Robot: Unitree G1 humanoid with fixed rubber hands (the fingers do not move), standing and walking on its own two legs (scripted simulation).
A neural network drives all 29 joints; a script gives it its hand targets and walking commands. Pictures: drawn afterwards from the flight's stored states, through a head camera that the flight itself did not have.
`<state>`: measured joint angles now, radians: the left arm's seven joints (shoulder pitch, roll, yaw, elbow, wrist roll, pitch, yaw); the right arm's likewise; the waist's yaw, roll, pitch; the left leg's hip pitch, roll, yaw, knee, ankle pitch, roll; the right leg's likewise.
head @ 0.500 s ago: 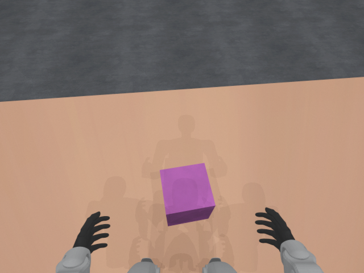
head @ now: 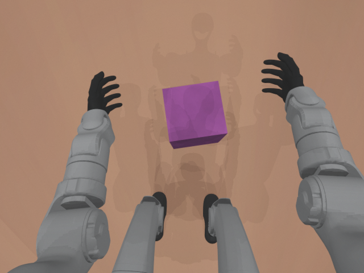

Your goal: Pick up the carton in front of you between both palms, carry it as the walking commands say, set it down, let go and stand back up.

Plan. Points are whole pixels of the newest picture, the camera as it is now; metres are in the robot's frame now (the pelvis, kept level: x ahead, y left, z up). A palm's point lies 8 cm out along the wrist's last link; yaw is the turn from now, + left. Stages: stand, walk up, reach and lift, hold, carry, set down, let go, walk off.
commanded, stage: reach and lift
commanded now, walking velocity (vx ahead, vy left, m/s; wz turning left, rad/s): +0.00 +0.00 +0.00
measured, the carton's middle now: (193, 118) +0.53 -0.01 -0.54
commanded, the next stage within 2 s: none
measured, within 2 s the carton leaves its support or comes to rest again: leaves its support in 2.00 s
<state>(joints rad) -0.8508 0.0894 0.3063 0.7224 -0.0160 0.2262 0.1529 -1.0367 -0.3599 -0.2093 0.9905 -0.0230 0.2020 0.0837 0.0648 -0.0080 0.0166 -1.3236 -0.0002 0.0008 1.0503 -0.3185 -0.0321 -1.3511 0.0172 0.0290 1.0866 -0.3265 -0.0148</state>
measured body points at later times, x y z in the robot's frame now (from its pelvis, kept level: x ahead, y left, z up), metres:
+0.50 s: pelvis +0.02 -0.01 -0.04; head +0.37 -0.02 +0.25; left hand +0.52 +0.19 -0.19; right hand +0.58 -0.19 -0.19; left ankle +0.08 +0.14 -0.63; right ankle +0.08 -0.11 -0.63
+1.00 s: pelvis -0.04 +0.00 -0.26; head +0.34 -0.02 -0.02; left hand +0.51 +0.19 -0.43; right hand +0.57 -0.19 -0.43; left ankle +0.08 +0.14 -0.63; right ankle +0.07 -0.11 -0.63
